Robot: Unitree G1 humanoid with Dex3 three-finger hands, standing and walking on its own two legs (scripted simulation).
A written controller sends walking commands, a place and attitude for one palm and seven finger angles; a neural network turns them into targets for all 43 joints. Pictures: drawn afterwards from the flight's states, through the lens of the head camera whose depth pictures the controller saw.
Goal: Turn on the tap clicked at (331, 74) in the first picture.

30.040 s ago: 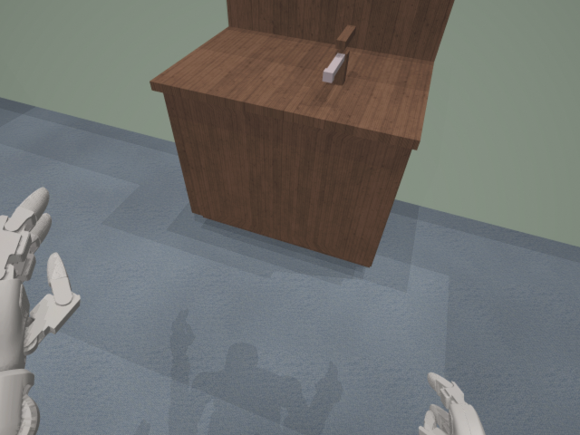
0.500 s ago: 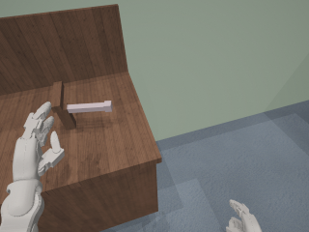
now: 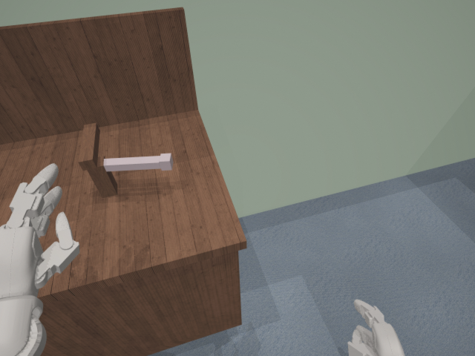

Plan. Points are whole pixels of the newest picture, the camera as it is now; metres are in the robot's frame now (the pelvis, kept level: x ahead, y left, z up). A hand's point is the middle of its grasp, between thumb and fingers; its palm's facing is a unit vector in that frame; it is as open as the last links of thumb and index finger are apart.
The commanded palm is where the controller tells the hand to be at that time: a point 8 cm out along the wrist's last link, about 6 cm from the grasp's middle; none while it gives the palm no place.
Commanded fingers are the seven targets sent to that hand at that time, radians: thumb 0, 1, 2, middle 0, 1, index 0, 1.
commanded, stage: step back with the hand held close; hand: left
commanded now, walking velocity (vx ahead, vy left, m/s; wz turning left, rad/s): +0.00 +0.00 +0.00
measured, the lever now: (166, 161) +0.50 +0.23 +0.04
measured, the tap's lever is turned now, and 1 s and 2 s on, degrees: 76 76 76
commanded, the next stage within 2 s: stop stepping back and stand still in 1.46 s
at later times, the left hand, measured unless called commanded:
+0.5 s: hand (69, 268) +0.18 +0.24 +0.15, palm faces +0.32 -0.83 -0.45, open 7.4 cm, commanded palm +0.13 +0.28 +0.17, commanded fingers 0.00 0.90 0.90 -0.20 -0.30 -0.20 -0.30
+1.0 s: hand (0, 338) +0.09 +0.27 +0.15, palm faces +0.41 -0.79 -0.45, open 7.4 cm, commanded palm +0.04 +0.30 +0.17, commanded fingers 0.00 0.90 0.90 -0.20 -0.30 -0.20 -0.30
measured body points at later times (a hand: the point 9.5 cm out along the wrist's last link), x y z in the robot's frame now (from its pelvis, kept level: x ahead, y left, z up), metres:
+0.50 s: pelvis -0.03 +0.00 +0.00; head -0.03 -0.01 +0.45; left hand +0.15 +0.28 +0.17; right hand +0.15 -0.25 -0.09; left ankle -0.01 +0.09 -0.75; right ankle -0.01 -0.08 -0.75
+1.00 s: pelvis -0.11 +0.02 -0.01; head -0.09 +0.01 +0.44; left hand +0.06 +0.31 +0.17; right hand +0.08 -0.21 -0.10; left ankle -0.01 +0.10 -0.75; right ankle -0.09 -0.09 -0.75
